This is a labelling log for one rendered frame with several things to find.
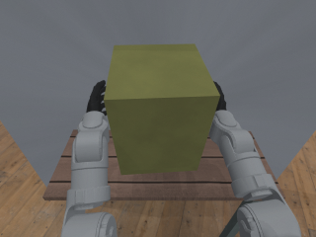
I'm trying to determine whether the robot right hand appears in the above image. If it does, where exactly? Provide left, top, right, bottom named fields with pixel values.
left=213, top=81, right=227, bottom=111

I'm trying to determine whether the left robot forearm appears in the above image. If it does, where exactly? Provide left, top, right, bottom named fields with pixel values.
left=60, top=111, right=111, bottom=237

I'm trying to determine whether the carton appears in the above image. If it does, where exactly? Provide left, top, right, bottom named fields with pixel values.
left=104, top=43, right=220, bottom=175

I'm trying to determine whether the robot left hand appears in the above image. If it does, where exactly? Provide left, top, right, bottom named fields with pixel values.
left=86, top=80, right=107, bottom=116

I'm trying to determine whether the right robot upper arm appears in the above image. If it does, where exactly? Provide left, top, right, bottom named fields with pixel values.
left=237, top=198, right=301, bottom=237

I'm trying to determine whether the right robot forearm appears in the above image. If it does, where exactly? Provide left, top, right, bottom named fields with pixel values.
left=208, top=110, right=302, bottom=236

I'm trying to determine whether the left robot upper arm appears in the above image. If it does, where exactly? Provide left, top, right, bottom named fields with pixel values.
left=61, top=211, right=118, bottom=237

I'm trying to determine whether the table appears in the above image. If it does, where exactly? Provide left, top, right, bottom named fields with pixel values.
left=42, top=129, right=285, bottom=237

